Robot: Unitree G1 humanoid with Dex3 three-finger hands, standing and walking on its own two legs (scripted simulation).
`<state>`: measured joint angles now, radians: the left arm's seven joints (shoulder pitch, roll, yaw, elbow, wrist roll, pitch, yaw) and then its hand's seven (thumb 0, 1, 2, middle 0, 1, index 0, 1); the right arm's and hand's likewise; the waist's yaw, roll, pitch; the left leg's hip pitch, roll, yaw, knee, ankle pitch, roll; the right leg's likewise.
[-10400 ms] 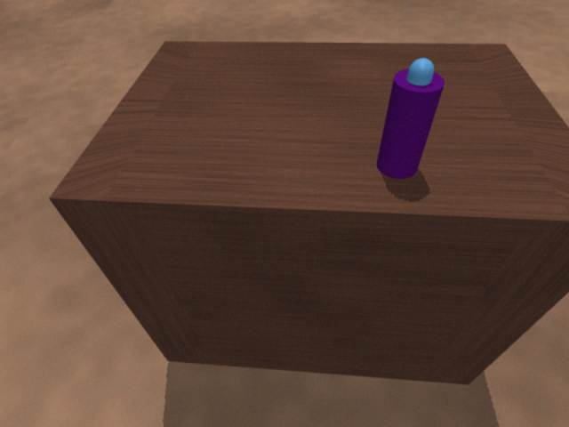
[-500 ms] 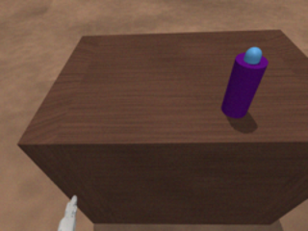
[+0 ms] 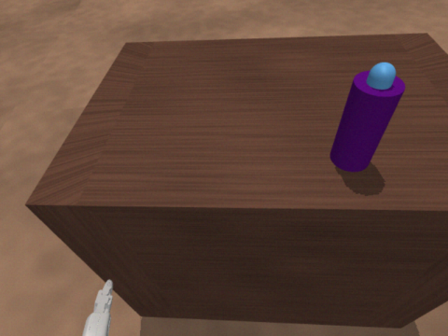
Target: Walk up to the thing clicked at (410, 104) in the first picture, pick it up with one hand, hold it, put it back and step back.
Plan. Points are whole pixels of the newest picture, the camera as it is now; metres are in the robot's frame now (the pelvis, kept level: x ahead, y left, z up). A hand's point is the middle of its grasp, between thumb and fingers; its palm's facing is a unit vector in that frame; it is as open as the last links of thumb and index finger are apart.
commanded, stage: go down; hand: right
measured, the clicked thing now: (364, 118) +0.49 -0.19 +0.14
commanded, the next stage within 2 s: approach in 0.76 s
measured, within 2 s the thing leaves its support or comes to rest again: neither
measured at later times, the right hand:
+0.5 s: hand out of the picture +0.40 -0.38 +0.23, palm faces +0.17 +0.98 +0.02, open 17.6 cm
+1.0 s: hand out of the picture +0.40 -0.38 +0.22, palm faces +0.17 +0.98 +0.00, open 17.6 cm
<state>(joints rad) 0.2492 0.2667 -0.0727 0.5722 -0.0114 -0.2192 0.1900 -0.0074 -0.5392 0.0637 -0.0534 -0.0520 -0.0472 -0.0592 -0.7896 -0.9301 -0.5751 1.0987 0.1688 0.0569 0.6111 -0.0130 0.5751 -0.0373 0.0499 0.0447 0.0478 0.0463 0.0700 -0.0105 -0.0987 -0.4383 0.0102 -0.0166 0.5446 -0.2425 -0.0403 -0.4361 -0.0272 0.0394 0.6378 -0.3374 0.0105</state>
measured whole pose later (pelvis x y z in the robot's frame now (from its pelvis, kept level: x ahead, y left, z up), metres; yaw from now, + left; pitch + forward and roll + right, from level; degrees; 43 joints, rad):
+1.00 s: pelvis +0.00 +0.00 +0.00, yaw +0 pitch +10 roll +2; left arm 0.28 0.26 -0.09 0.54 -0.01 -0.21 0.17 -0.01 -0.53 0.05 -0.06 -0.05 -0.05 -0.06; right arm -0.86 -0.98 -0.56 1.16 0.15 0.04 0.61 -0.01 0.55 -0.04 0.05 0.04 0.05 0.04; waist 0.08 -0.01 -0.09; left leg -0.50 0.00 -0.01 0.58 -0.25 -0.04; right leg -0.50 -0.03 0.05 0.69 -0.35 0.01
